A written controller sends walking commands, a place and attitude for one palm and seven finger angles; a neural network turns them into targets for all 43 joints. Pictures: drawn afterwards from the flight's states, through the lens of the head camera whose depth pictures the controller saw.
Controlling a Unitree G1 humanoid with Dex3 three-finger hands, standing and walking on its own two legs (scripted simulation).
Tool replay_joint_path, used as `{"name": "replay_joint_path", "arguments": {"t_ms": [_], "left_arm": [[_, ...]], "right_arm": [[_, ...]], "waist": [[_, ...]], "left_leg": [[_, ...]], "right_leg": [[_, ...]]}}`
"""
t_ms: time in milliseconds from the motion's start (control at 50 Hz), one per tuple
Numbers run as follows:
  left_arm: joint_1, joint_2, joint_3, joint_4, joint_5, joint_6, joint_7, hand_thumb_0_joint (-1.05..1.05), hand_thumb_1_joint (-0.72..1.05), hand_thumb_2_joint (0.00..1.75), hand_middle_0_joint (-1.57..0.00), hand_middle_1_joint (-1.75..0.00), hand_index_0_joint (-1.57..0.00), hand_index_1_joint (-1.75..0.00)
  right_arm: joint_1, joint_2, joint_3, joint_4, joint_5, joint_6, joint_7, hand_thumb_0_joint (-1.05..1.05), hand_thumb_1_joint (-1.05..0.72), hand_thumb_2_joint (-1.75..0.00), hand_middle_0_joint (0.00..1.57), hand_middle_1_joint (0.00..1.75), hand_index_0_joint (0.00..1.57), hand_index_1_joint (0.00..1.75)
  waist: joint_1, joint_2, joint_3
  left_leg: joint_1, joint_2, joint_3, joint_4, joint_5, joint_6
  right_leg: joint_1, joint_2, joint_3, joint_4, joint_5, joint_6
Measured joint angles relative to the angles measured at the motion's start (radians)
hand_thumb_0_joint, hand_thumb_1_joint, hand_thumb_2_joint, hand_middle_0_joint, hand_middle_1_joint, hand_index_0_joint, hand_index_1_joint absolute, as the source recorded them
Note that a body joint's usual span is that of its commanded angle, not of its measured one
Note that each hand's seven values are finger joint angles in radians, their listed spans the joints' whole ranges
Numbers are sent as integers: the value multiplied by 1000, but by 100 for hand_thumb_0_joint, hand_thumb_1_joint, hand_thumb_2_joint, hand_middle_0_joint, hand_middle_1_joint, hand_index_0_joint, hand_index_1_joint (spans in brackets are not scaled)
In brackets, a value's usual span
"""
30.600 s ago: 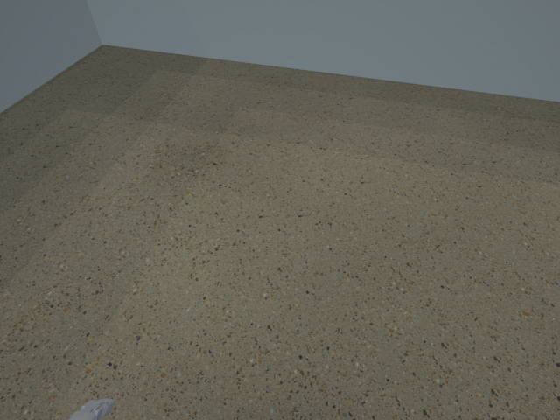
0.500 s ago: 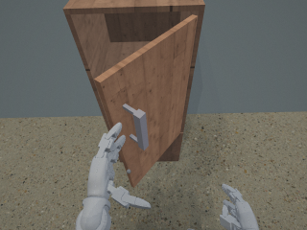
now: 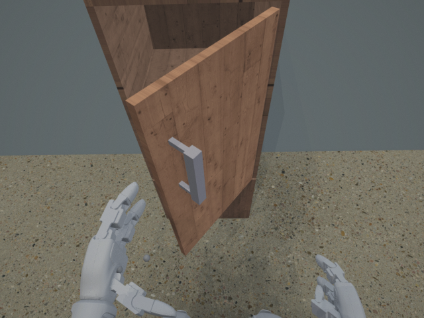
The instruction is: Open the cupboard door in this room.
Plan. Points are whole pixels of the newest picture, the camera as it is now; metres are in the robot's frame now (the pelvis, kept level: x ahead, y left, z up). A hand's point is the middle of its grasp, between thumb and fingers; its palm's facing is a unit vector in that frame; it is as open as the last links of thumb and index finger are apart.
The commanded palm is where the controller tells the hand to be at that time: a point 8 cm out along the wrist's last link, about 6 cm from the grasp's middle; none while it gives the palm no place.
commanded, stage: draw the hand back to the body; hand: left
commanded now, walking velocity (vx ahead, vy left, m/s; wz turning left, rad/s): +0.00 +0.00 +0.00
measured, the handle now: (187, 172) +0.35 +0.07 +0.09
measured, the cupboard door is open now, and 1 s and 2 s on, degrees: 51 51 51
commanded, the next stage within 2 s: step back with the hand held close in 1.58 s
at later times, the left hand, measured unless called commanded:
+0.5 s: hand (99, 246) +0.20 +0.17 +0.14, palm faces +0.05 -1.00 -0.09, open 16.2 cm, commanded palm +0.16 +0.23 +0.15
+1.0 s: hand (5, 219) +0.21 +0.26 +0.19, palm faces +0.36 -0.85 -0.38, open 11.5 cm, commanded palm +0.16 +0.30 +0.21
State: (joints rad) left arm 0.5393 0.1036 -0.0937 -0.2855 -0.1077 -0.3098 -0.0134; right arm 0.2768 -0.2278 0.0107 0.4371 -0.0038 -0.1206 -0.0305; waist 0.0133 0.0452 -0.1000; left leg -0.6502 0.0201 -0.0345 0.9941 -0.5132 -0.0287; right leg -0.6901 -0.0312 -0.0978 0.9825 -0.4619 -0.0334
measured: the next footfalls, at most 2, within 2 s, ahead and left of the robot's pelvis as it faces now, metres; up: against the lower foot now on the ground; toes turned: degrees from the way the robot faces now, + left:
none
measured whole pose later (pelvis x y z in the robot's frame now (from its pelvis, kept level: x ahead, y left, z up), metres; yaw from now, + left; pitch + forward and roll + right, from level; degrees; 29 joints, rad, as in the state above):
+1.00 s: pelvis +0.02 +0.03 +0.06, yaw -2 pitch -3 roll -1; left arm 0.52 0.31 0.23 -0.42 -0.03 -0.08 0.13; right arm 0.24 -0.21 0.06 0.60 0.00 -0.16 -0.10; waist 0.06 0.06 -0.01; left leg -0.14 0.00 0.01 0.53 -0.33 0.01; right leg -0.18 -0.03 -0.06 0.50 -0.26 0.01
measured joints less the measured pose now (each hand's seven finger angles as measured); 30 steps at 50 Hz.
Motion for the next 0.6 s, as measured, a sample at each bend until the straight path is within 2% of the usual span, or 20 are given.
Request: {"name": "replay_joint_path", "arguments": {"t_ms": [100, 180, 300, 520, 600], "left_arm": [[8, 0, -20, -45, 11, 18, 5, -2, -50, 30, -15, -30, -15, -30], [19, 32, 6, -82, 14, 53, 13, -2, -50, 30, -15, -30, -15, -30], [23, 49, 76, -108, -36, 113, -3, -2, -50, 30, -15, -30, -15, -30], [18, 101, 158, -151, -92, 190, -74, -2, -47, 31, -15, -30, -15, -30], [31, 166, 184, -172, 5, 230, 20, -2, -40, 35, -16, -30, -16, -30]], "right_arm": [[9, 5, 0, -10, 4, -6, 0, 2, -91, -90, 20, 30, 20, 30], [18, 15, 8, -15, 11, 4, -6, 2, -91, -90, 20, 30, 20, 30], [24, 16, 28, -9, 24, -3, -19, 2, -91, -90, 20, 30, 20, 30], [19, 0, 35, 15, 37, -42, -36, 2, -91, -90, 20, 30, 20, 30], [12, 11, 33, 35, 25, -29, -60, 2, -91, -90, 20, 30, 20, 30]], "waist": [[0, 2, -9], [2, 5, -17], [7, 12, -18], [17, 14, -14], [28, 12, -1]], "left_leg": [[-1, -2, 7, 8, -6, 6], [29, -1, 13, -10, -3, 9], [80, 1, 11, -48, 10, 12], [155, 0, 7, -103, 27, 20], [221, 0, 18, -163, 47, 21]], "right_leg": [[-3, -1, 8, 7, -2, 5], [24, 0, 13, -10, 2, 9], [81, 4, 10, -59, 19, 13], [167, 6, 5, -131, 43, 22], [228, 8, 15, -186, 65, 26]]}}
